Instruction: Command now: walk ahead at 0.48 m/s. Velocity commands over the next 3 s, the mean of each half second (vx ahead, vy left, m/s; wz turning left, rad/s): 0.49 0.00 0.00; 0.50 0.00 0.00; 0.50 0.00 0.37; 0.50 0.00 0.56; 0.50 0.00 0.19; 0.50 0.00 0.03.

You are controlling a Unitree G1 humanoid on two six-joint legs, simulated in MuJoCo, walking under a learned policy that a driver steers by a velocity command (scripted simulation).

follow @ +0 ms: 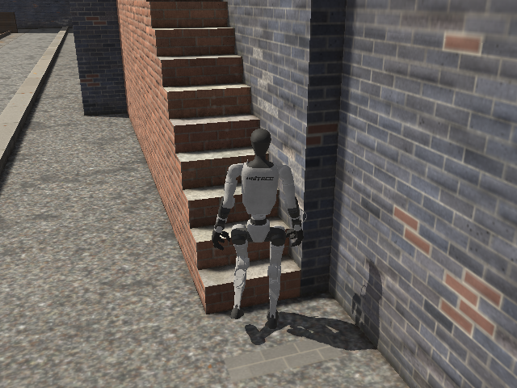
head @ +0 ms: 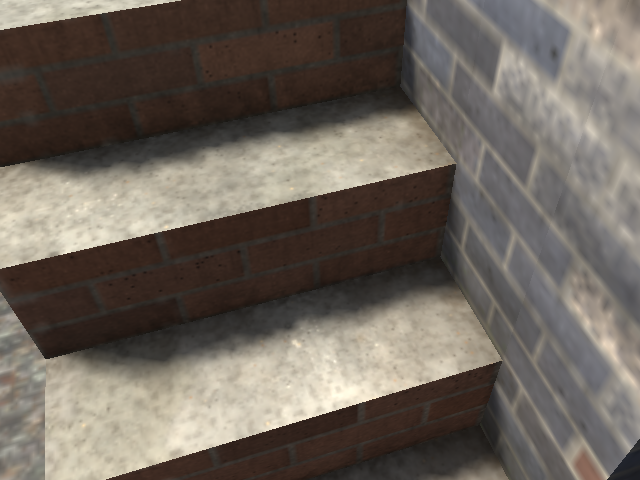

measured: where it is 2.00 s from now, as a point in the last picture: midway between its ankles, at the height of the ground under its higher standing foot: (256, 177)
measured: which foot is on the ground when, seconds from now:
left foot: up 0.00-0.38, down 0.40-1.00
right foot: down 0.00-0.46, up 0.48-1.00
